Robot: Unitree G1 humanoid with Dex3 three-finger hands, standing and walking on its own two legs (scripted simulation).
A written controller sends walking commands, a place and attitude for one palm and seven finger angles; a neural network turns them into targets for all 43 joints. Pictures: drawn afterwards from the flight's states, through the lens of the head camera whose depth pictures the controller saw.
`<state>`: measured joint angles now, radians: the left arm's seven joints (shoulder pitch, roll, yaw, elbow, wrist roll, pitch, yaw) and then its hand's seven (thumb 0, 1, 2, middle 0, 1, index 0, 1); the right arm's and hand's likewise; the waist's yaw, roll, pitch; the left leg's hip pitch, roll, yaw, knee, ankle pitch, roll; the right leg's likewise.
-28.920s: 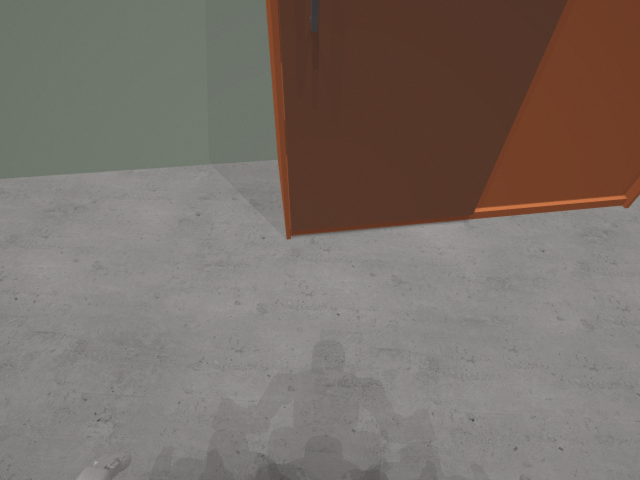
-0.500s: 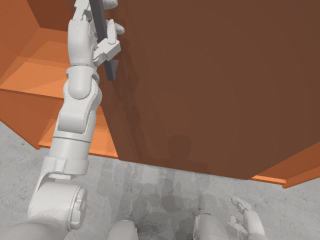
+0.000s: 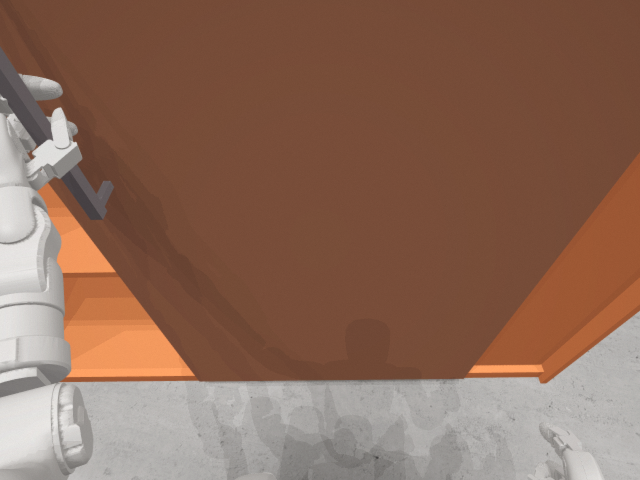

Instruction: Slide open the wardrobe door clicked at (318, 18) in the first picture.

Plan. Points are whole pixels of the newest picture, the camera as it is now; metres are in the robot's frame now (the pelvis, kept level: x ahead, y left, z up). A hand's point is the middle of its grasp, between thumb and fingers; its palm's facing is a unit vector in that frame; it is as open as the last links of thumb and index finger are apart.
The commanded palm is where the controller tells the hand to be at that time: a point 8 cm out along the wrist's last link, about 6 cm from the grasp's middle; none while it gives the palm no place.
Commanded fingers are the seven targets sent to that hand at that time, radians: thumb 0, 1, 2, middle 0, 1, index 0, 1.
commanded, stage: stop walking and hold the door there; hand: left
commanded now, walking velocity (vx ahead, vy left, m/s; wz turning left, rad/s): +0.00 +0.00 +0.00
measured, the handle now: (39, 104) +0.44 +0.32 +0.25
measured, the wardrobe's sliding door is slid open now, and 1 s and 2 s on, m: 0.53 0.53 0.53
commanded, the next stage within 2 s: none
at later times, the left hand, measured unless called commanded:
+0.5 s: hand (66, 148) +0.40 +0.29 +0.22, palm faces +0.40 -0.90 -0.16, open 5.5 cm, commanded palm +0.37 +0.33 +0.19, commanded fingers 0.00 0.90 0.90 -0.45 -1.40 -0.45 -1.40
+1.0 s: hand (66, 151) +0.40 +0.29 +0.21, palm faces +0.41 -0.89 -0.20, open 5.6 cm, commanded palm +0.37 +0.32 +0.19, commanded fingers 0.00 0.90 0.90 -0.45 -1.40 -0.45 -1.40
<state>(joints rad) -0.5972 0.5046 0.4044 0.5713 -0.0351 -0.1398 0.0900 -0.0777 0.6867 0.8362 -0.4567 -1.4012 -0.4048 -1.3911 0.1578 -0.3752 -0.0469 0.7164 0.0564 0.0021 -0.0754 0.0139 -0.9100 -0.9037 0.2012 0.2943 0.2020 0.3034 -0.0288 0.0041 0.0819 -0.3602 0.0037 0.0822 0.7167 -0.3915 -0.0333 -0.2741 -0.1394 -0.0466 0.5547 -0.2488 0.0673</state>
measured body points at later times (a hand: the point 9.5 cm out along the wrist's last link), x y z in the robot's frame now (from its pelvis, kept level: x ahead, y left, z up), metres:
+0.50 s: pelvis -0.05 +0.03 +0.00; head -0.03 +0.03 +0.45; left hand +0.38 +0.33 +0.23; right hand +0.03 -0.24 -0.12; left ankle +0.04 +0.12 -0.73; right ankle -0.02 -0.11 -0.73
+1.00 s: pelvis -0.04 +0.02 +0.00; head -0.03 +0.01 +0.45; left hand +0.38 +0.33 +0.23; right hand +0.03 -0.27 -0.11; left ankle +0.04 +0.12 -0.73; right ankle -0.02 -0.11 -0.73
